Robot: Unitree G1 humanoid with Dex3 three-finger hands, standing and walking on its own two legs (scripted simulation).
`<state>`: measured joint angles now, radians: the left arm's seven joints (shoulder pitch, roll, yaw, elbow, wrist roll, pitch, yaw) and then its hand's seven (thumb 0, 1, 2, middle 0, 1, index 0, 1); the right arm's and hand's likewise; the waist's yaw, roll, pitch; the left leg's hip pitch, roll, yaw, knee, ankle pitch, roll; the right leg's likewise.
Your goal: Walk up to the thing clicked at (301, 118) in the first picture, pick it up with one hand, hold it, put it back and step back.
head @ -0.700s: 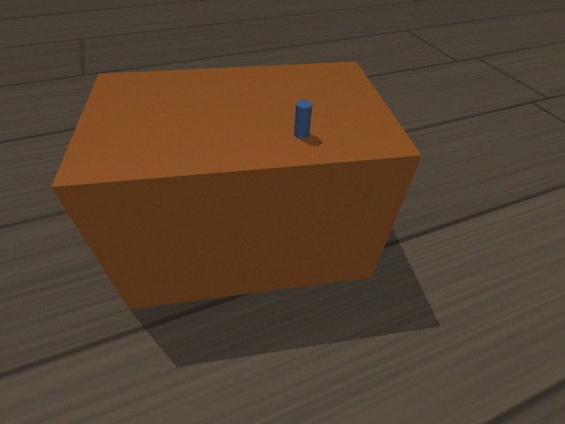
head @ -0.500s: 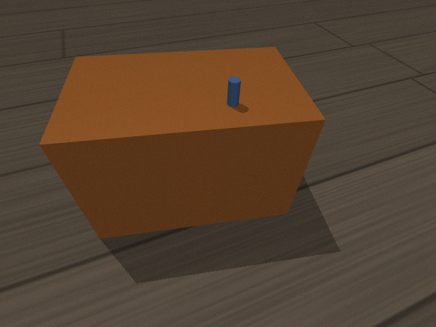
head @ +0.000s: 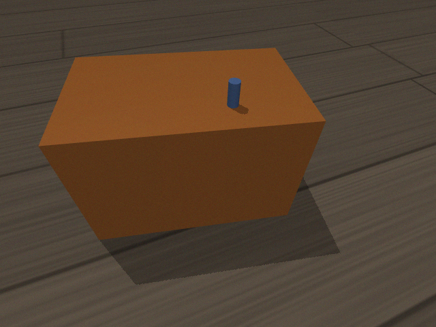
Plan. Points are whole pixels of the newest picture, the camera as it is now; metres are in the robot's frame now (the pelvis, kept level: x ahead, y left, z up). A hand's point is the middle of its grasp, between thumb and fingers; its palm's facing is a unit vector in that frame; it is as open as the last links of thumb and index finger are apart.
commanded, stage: stand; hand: right
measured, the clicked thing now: (233, 93) +0.92 -0.04 -0.08
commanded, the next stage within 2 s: walk up in 0.42 s
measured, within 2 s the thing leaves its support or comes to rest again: neither
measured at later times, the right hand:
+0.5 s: hand out of the picture +0.08 -0.25 -0.16, palm faces -0.04 +0.94 -0.33, open 7.4 cm
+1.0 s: hand (304, 310) +0.21 -0.18 -0.14, palm faces -0.11 +0.91 -0.39, open 7.4 cm
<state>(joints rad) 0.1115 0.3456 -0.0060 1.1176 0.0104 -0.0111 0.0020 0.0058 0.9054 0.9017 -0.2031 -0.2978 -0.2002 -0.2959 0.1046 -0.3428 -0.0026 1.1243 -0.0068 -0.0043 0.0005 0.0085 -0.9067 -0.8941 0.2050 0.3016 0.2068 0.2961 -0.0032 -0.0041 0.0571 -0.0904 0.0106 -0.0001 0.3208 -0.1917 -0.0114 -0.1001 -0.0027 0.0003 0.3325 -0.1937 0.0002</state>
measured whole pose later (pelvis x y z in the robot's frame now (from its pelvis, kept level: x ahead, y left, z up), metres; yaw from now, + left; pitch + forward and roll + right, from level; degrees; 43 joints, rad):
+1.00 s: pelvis +0.15 +0.09 -0.01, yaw +8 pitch -4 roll +0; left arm 0.26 0.43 0.07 0.92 0.02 -0.01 -0.06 0.01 0.91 0.90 -0.20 -0.30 -0.20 -0.30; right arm 0.36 -0.36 -0.06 0.89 -0.01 -0.07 0.04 0.01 -0.90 -0.89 0.21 0.30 0.21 0.30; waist -0.02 -0.07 0.09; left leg -0.14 -0.03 0.01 0.48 -0.27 0.04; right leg -0.46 -0.08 0.02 0.96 -0.33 -0.02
